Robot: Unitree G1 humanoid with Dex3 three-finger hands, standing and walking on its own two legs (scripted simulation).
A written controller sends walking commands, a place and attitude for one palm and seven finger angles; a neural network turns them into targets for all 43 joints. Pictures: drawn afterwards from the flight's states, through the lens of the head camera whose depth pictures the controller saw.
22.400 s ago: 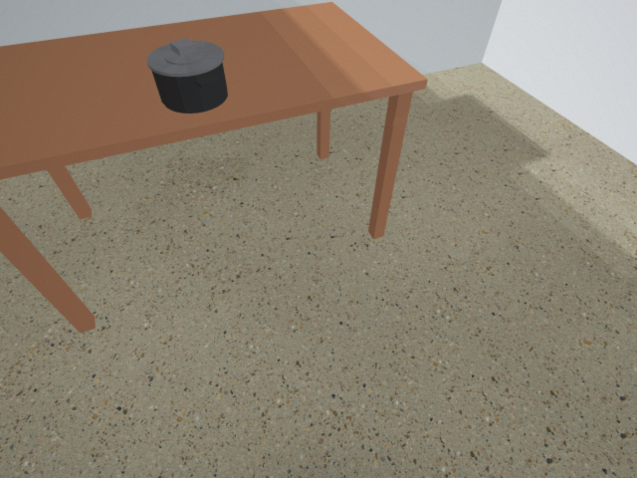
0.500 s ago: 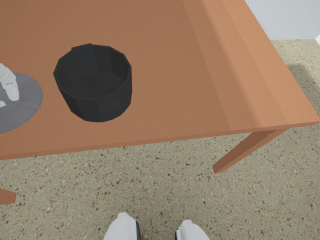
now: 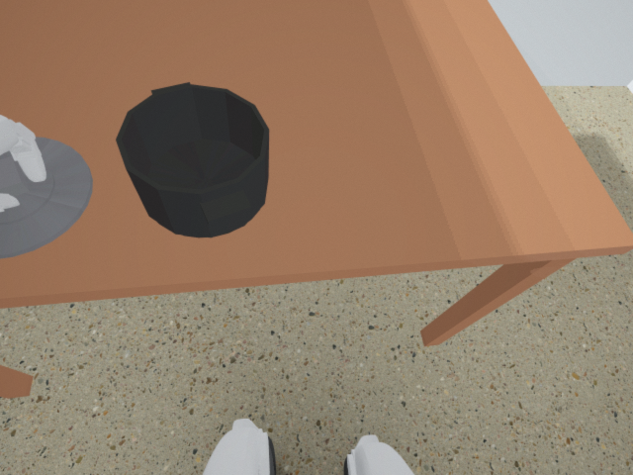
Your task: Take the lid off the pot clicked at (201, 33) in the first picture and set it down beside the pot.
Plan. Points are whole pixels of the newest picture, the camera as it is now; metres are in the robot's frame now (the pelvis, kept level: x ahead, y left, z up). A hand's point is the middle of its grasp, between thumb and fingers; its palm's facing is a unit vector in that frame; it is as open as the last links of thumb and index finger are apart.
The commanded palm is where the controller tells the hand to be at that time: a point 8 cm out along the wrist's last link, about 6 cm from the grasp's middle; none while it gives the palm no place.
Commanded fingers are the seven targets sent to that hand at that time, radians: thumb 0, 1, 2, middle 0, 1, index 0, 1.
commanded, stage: open the fingers wide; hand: left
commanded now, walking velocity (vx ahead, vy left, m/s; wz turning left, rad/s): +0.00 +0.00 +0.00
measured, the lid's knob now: out of the picture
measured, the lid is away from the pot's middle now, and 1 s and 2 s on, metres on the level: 0.24 0.24 0.24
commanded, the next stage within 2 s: raise the empty hand in 0.50 s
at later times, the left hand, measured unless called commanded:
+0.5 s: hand out of the picture +0.43 +0.37 +0.06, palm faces -0.43 -0.12 -0.89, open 10.1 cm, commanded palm +0.46 +0.36 +0.10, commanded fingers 0.00 -0.03 0.69 -0.37 -0.83 -0.37 -0.83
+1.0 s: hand out of the picture +0.43 +0.37 +0.08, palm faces -0.41 -0.13 -0.90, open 11.0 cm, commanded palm +0.46 +0.36 +0.14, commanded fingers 0.00 -0.03 0.69 -0.37 -0.83 -0.37 -0.83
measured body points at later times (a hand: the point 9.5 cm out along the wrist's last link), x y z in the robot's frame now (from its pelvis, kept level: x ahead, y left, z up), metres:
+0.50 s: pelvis +0.00 +0.00 +0.00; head +0.10 +0.04 +0.44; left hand +0.45 +0.37 +0.11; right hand +0.04 -0.29 -0.10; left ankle +0.07 +0.06 -0.69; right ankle +0.01 -0.19 -0.68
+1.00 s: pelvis +0.01 -0.01 +0.01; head +0.10 +0.03 +0.45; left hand +0.45 +0.37 +0.13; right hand +0.04 -0.29 -0.09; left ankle +0.07 +0.06 -0.69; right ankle +0.01 -0.19 -0.68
